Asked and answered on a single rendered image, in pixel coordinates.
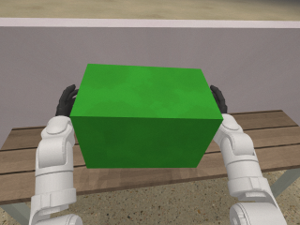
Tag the robot right forearm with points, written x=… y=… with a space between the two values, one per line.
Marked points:
x=246 y=181

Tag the right robot hand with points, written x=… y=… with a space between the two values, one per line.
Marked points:
x=219 y=98

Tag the table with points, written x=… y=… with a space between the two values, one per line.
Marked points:
x=275 y=137

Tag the left robot hand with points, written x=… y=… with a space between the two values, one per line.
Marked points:
x=66 y=101

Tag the left robot upper arm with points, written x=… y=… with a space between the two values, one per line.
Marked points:
x=70 y=219

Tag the carton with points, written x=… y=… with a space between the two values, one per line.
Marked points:
x=131 y=117

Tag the robot left forearm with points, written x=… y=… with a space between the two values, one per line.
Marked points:
x=54 y=189

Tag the right robot upper arm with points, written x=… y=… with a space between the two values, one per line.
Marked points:
x=255 y=213

